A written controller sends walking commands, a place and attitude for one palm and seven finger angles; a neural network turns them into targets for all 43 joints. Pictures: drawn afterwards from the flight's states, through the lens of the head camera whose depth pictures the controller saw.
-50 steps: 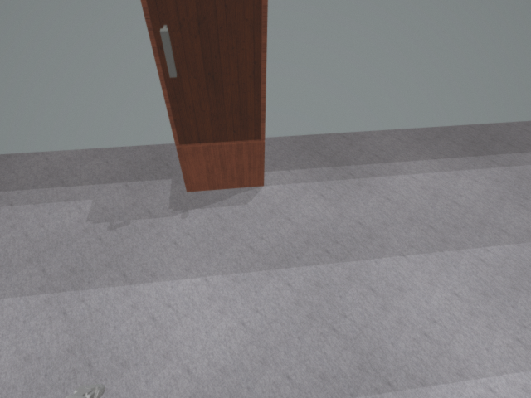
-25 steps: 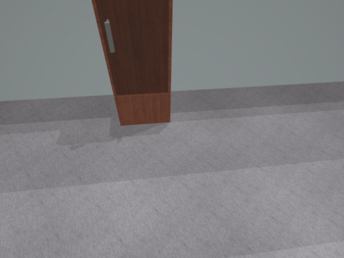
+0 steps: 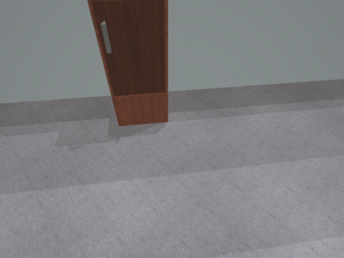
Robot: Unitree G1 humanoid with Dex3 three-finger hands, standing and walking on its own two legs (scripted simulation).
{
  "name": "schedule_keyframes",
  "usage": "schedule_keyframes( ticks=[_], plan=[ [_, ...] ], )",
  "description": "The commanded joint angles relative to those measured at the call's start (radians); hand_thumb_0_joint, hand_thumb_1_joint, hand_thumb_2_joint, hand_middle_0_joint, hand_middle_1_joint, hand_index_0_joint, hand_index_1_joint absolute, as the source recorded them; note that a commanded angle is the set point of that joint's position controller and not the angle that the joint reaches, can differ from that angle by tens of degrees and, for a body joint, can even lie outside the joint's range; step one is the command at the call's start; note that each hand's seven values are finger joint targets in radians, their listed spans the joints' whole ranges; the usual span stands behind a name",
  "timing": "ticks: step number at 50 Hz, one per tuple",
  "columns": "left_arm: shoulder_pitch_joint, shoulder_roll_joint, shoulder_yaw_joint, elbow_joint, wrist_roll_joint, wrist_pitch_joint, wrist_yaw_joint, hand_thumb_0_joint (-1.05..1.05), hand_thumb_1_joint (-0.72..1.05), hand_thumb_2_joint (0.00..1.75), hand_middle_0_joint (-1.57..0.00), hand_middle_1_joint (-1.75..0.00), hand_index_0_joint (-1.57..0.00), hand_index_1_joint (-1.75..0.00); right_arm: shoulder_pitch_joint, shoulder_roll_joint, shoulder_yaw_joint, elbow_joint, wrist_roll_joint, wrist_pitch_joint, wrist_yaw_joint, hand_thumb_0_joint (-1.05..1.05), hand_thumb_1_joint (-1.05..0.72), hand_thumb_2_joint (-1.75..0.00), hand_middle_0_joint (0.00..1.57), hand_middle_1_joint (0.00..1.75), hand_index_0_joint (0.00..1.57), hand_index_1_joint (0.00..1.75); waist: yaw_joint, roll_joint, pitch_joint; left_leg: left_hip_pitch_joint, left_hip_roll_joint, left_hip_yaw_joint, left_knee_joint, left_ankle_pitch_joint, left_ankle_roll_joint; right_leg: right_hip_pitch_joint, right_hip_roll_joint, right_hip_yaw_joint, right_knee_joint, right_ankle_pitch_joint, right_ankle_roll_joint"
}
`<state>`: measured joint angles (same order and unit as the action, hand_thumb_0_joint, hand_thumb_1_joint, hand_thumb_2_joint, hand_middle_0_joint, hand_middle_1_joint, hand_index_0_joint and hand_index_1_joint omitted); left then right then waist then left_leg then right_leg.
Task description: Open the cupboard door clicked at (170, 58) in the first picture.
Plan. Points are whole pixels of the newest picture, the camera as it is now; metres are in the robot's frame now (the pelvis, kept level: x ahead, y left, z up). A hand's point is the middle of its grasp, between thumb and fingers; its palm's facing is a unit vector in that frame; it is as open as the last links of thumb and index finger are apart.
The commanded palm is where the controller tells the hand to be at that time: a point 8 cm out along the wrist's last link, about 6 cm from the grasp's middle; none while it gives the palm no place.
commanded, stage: look at it before walking up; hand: left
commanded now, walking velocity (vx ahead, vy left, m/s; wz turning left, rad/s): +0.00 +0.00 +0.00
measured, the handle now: (106, 37) +1.17 +0.42 -0.02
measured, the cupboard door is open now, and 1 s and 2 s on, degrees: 0 0 0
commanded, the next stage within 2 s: walk to a spot facing it in 0.44 s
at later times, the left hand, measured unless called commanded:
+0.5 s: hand out of the picture +0.08 +0.25 -0.15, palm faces -0.03 -0.94 -0.34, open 7.4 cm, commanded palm none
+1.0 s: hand out of the picture +0.05 +0.22 -0.19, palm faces +0.08 -0.99 -0.14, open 7.4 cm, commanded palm none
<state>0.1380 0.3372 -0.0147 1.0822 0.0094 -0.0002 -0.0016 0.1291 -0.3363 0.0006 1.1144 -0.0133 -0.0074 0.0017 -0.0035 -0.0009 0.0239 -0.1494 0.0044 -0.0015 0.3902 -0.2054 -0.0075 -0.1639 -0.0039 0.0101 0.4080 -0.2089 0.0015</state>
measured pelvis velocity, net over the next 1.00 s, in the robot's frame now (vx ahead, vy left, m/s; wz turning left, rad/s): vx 0.09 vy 0.04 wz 0.09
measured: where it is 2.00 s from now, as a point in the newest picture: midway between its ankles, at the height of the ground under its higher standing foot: (164, 216)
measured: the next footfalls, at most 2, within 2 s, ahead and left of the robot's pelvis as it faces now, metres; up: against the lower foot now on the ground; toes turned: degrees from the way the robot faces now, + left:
right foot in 1.30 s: +0.39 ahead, -0.08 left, +0.00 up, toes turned +0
left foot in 1.70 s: +0.48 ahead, +0.19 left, +0.00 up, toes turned +25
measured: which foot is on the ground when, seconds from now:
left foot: down 0.00-1.00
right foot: down 0.00-0.84, up 0.86-1.00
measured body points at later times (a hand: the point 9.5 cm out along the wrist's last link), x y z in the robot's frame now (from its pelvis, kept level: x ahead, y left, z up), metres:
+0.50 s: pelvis +0.00 +0.00 +0.00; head +0.00 +0.00 +0.45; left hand +0.08 +0.29 -0.13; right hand +0.08 -0.30 -0.13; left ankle +0.01 +0.12 -0.74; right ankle +0.01 -0.12 -0.74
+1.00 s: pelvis +0.09 +0.04 +0.00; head +0.10 +0.06 +0.45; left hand +0.05 +0.27 -0.17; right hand +0.04 -0.18 -0.15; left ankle +0.03 +0.12 -0.74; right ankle +0.08 -0.09 -0.67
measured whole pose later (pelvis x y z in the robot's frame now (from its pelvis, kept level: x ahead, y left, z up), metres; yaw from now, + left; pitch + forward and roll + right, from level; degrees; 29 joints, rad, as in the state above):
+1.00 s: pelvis +0.09 +0.04 +0.00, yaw +5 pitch +0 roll -1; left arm 0.34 0.19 0.02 1.11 0.03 0.01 -0.02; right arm 0.44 -0.11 -0.01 1.13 -0.02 -0.06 -0.01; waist -0.03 -0.04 0.01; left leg -0.11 -0.02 0.07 0.42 -0.32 0.06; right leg -0.45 -0.07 -0.07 1.06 -0.36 0.00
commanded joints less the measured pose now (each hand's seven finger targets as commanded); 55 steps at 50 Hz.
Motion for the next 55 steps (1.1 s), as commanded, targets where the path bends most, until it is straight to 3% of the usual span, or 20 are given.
schedule_keyframes(
  ticks=[1, 19, 27, 29, 31, 32, 34, 36, 38, 39, 40, 41, 42, 43, 44, 45, 46, 49, 52, 55],
  plan=[
    [-0.041, 0.208, 0.048, -0.066, 0.003, -0.026, 0.013, 0.0, 0.9, 0.9, -0.2, -0.3, -0.2, -0.3, -0.051, -0.205, -0.036, -0.067, 0.004, -0.026, -0.012, 0.0, -0.9, -0.9, 0.2, 0.3, 0.2, 0.3, 0.004, -0.014, -0.038, 0.003, 0.107, -0.096, -0.071, 0.07, 0.036, -0.017, -0.112, 0.112, -0.09, 0.04, -0.033],
    [-0.034, 0.209, 0.049, -0.062, 0.001, -0.028, 0.014, 0.0, 0.9, 0.9, -0.2, -0.3, -0.2, -0.3, -0.055, -0.207, -0.034, -0.063, 0.006, -0.028, -0.015, 0.0, -0.9, -0.9, 0.2, 0.3, 0.2, 0.3, 0.005, 0.005, -0.061, 0.026, 0.114, -0.093, -0.073, 0.134, 0.033, 0.019, -0.113, 0.104, -0.084, 0.133, -0.033],
    [-0.037, 0.209, 0.048, -0.061, 0.003, -0.027, 0.013, 0.0, 0.9, 0.9, -0.2, -0.3, -0.2, -0.3, -0.059, -0.207, -0.033, -0.063, 0.006, -0.026, -0.013, 0.0, -0.9, -0.9, 0.2, 0.3, 0.2, 0.3, 0.007, -0.002, -0.04, 0.021, 0.114, -0.098, -0.086, 0.111, 0.034, 0.011, -0.113, 0.103, -0.097, 0.099, -0.03],
    [0.039, 0.087, 0.023, -0.03, 0.003, -0.005, 0.017, 0.0, 0.9, 0.9, -0.2, -0.3, -0.2, -0.3, 0.014, -0.078, -0.002, -0.035, -0.003, -0.006, -0.007, 0.0, -0.9, -0.9, 0.2, 0.3, 0.2, 0.3, 0.008, -0.019, -0.056, -0.002, 0.094, -0.08, -0.062, -0.023, 0.018, 0.019, -0.107, 0.089, -0.09, -0.094, -0.01],
    [0.083, 0.095, 0.03, -0.028, 0.011, 0.007, 0.01, 0.0, 0.9, 0.9, -0.2, -0.3, -0.2, -0.3, 0.041, -0.069, -0.007, -0.036, -0.011, 0.008, -0.002, 0.0, -0.9, -0.9, 0.2, 0.3, 0.2, 0.3, 0.019, -0.038, 0.028, -0.108, 0.065, -0.08, -0.036, -0.267, 0.028, -0.026, -0.11, 0.116, -0.115, -0.343, -0.021],
    [0.101, 0.106, 0.038, -0.032, 0.014, 0.008, 0.006, 0.0, 0.9, 0.9, -0.2, -0.3, -0.2, -0.3, 0.051, -0.063, -0.009, -0.044, -0.013, 0.01, -0.001, 0.0, -0.9, -0.9, 0.2, 0.3, 0.2, 0.3, 0.024, -0.069, 0.061, -0.172, 0.045, -0.071, -0.002, -0.319, 0.029, -0.029, -0.124, 0.144, -0.132, -0.416, -0.035],
    [0.158, 0.126, 0.054, -0.036, 0.013, 0.004, 0.004, 0.0, 0.9, 0.9, -0.2, -0.3, -0.2, -0.3, 0.064, -0.041, -0.011, -0.067, -0.013, 0.007, -0.001, 0.0, -0.9, -0.9, 0.2, 0.3, 0.2, 0.3, 0.038, -0.15, 0.077, -0.258, 0.006, -0.009, 0.152, -0.269, 0.025, 0.007, -0.203, 0.232, -0.185, -0.488, -0.087],
    [0.204, 0.137, 0.068, -0.043, 0.012, -0.011, 0.009, 0.0, 0.9, 0.9, -0.2, -0.3, -0.2, -0.3, 0.072, -0.024, -0.02, -0.09, -0.011, -0.001, 0.002, 0.0, -0.9, -0.9, 0.2, 0.3, 0.2, 0.3, 0.041, -0.17, 0.073, -0.309, 0.024, 0.022, 0.292, -0.244, 0.027, 0.036, -0.299, 0.308, -0.233, -0.492, -0.149],
    [0.193, 0.119, 0.075, -0.051, 0.015, -0.026, 0.011, 0.0, 0.9, 0.9, -0.2, -0.3, -0.2, -0.3, 0.099, -0.004, -0.028, -0.097, -0.007, -0.013, 0.009, 0.0, -0.9, -0.9, 0.2, 0.3, 0.2, 0.3, 0.018, -0.14, 0.088, -0.279, 0.054, 0.036, 0.279, -0.242, 0.03, 0.001, -0.313, 0.243, -0.201, -0.382, -0.164],
    [0.171, 0.104, 0.075, -0.055, 0.015, -0.028, 0.011, 0.0, 0.9, 0.9, -0.2, -0.3, -0.2, -0.3, 0.146, 0.014, -0.028, -0.085, -0.005, -0.019, 0.011, 0.0, -0.9, -0.9, 0.2, 0.3, 0.2, 0.3, -0.011, -0.113, 0.085, -0.182, 0.056, 0.054, 0.19, -0.2, 0.031, -0.056, -0.292, 0.172, -0.147, -0.328, -0.148],
    [0.145, 0.08, 0.072, -0.064, 0.012, -0.026, 0.009, 0.0, 0.9, 0.9, -0.2, -0.3, -0.2, -0.3, 0.221, 0.026, -0.03, -0.061, -0.003, -0.026, 0.011, 0.0, -0.9, -0.9, 0.2, 0.3, 0.2, 0.3, -0.045, -0.055, 0.074, -0.04, 0.044, 0.054, 0.095, -0.16, 0.038, -0.146, -0.235, 0.086, -0.065, -0.314, -0.114],
    [0.142, 0.031, 0.065, -0.074, 0.007, -0.021, 0.004, 0.0, 0.9, 0.9, -0.2, -0.3, -0.2, -0.3, 0.313, -0.003, -0.039, -0.03, -0.007, -0.03, 0.004, 0.0, -0.9, -0.9, 0.2, 0.3, 0.2, 0.3, -0.071, 0.09, 0.091, 0.063, 0.1, -0.081, -0.015, -0.235, 0.067, -0.267, -0.13, -0.021, 0.107, -0.304, -0.063],
    [0.115, -0.04, 0.052, -0.104, 0.005, -0.02, -0.002, 0.0, 0.9, 0.9, -0.2, -0.3, -0.2, -0.3, 0.431, -0.083, -0.064, 0.001, -0.018, -0.037, -0.006, 0.0, -0.9, -0.9, 0.2, 0.3, 0.2, 0.3, -0.108, 0.322, 0.092, 0.137, 0.3, -0.399, -0.188, -0.361, 0.154, -0.434, -0.012, -0.158, 0.418, -0.314, -0.005],
    [0.036, -0.034, 0.052, -0.141, 0.018, -0.029, 0.004, 0.0, 0.9, 0.9, -0.2, -0.3, -0.2, -0.3, 0.482, -0.074, -0.064, 0.012, -0.013, -0.039, -0.015, 0.0, -0.9, -0.9, 0.2, 0.3, 0.2, 0.3, -0.116, 0.284, 0.146, 0.123, 0.361, -0.533, -0.262, -0.339, 0.206, -0.54, -0.018, -0.081, 0.59, -0.363, -0.015],
    [0.016, -0.036, 0.058, -0.142, 0.019, -0.035, 0.001, 0.0, 0.9, 0.9, -0.2, -0.3, -0.2, -0.3, 0.454, -0.042, -0.055, 0.009, -0.008, -0.041, -0.022, 0.0, -0.9, -0.9, 0.2, 0.3, 0.2, 0.3, -0.094, 0.162, 0.182, 0.098, 0.37, -0.526, -0.253, -0.285, 0.237, -0.586, -0.069, -0.031, 0.679, -0.298, -0.024],
    [0.023, -0.035, 0.059, -0.129, 0.019, -0.042, -0.007, 0.0, 0.9, 0.9, -0.2, -0.3, -0.2, -0.3, 0.418, -0.006, -0.051, -0.005, -0.003, -0.05, -0.024, 0.0, -0.9, -0.9, 0.2, 0.3, 0.2, 0.3, -0.074, 0.091, 0.173, 0.102, 0.357, -0.473, -0.242, -0.207, 0.242, -0.603, -0.101, -0.012, 0.701, -0.235, -0.019],
    [0.05, -0.054, 0.06, -0.111, 0.021, -0.045, -0.014, 0.0, 0.9, 0.9, -0.2, -0.3, -0.2, -0.3, 0.404, 0.017, -0.044, -0.008, -0.004, -0.063, -0.027, 0.0, -0.9, -0.9, 0.2, 0.3, 0.2, 0.3, -0.06, 0.067, 0.134, 0.126, 0.322, -0.387, -0.23, -0.091, 0.225, -0.573, -0.114, -0.015, 0.704, -0.179, -0.01],
    [0.094, -0.097, 0.059, -0.088, 0.017, -0.036, -0.017, 0.0, 0.9, 0.9, -0.2, -0.3, -0.2, -0.3, 0.41, 0.06, -0.04, 0.012, 0.002, -0.084, -0.036, 0.0, -0.9, -0.9, 0.2, 0.3, 0.2, 0.3, -0.029, 0.095, 0.081, 0.128, 0.254, -0.214, -0.206, 0.155, 0.206, -0.517, -0.123, -0.046, 0.673, -0.086, 0.016],
    [0.058, -0.117, 0.062, -0.1, 0.016, -0.028, -0.02, 0.0, 0.9, 0.9, -0.2, -0.3, -0.2, -0.3, 0.435, 0.079, -0.04, 0.033, 0.004, -0.091, -0.042, 0.0, -0.9, -0.9, 0.2, 0.3, 0.2, 0.3, -0.025, 0.09, 0.091, 0.154, 0.236, -0.155, -0.216, 0.225, 0.2, -0.549, -0.124, -0.069, 0.61, -0.027, 0.028],
    [-0.037, -0.131, 0.065, -0.128, 0.011, -0.033, -0.024, 0.0, 0.9, 0.9, -0.2, -0.3, -0.2, -0.3, 0.462, 0.098, -0.043, 0.052, -0.001, -0.09, -0.044, 0.0, -0.9, -0.9, 0.2, 0.3, 0.2, 0.3, -0.047, 0.096, 0.124, 0.15, 0.225, -0.114, -0.219, 0.25, 0.187, -0.529, -0.117, -0.098, 0.45, 0.013, 0.024]
  ],
)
